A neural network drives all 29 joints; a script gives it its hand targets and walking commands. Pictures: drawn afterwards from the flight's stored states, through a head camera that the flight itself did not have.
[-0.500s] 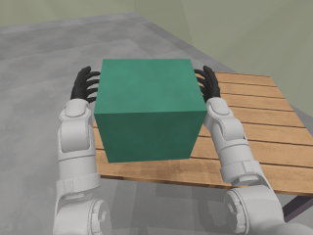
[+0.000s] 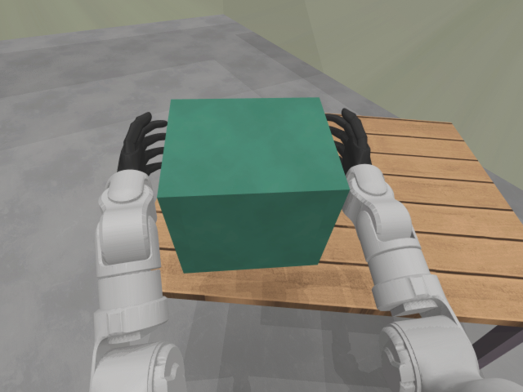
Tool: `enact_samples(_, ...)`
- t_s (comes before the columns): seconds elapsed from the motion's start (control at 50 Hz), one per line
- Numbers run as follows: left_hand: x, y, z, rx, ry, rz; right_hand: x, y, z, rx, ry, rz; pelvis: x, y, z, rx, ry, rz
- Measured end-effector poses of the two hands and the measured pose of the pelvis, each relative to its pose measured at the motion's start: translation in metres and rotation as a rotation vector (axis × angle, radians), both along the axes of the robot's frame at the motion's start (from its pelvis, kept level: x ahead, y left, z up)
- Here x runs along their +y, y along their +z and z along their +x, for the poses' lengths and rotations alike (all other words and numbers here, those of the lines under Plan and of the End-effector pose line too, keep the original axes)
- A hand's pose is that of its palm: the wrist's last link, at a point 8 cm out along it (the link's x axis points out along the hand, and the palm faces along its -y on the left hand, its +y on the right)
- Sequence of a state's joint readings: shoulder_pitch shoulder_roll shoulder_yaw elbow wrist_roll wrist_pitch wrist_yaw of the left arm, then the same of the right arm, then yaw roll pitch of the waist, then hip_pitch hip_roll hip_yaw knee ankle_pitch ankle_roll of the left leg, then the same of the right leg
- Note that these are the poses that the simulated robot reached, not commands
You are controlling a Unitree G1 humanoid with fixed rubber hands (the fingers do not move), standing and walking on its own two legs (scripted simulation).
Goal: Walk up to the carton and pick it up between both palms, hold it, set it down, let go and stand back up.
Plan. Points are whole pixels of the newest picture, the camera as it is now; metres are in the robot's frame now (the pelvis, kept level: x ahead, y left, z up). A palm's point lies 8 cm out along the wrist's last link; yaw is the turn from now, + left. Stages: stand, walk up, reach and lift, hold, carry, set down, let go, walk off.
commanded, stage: hold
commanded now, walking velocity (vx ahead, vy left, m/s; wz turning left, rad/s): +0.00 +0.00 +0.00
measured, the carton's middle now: (249, 187) +0.36 +0.00 +0.14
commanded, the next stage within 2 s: none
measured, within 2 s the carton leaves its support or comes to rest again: neither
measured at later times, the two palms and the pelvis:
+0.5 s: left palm (132, 168) +0.35 +0.16 +0.20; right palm (352, 163) +0.36 -0.15 +0.19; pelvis +0.00 +0.00 +0.00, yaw +0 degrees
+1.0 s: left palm (134, 167) +0.35 +0.16 +0.20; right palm (352, 163) +0.36 -0.15 +0.19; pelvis +0.00 +0.00 +0.00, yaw +0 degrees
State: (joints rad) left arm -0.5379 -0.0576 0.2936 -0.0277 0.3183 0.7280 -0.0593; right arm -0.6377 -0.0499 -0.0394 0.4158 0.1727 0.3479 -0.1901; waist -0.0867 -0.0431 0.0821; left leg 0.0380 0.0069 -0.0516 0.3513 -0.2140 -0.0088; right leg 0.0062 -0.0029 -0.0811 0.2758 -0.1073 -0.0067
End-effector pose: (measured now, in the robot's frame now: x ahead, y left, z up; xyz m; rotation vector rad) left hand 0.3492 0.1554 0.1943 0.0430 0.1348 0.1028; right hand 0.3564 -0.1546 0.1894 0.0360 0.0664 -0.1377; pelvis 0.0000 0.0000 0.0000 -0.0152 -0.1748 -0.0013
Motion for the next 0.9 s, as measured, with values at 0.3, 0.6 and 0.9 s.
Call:
enact_samples(0.3, 0.002, 0.011, 0.002, -0.004, 0.001, 0.023, 0.002, 0.003, 0.002, -0.004, -0.002, 0.023, 0.003, 0.000, -0.001, 0.008, 0.005, 0.001)
enact_samples(0.6, 0.005, 0.000, 0.002, 0.023, -0.002, 0.000, 0.005, -0.001, 0.001, 0.023, -0.005, -0.004, 0.004, 0.000, -0.001, -0.006, -0.001, 0.002)
enact_samples(0.9, 0.002, 0.003, 0.003, 0.023, 0.001, 0.016, 0.002, -0.004, 0.002, 0.022, -0.006, 0.009, 0.004, 0.000, 0.000, -0.008, 0.007, 0.001)
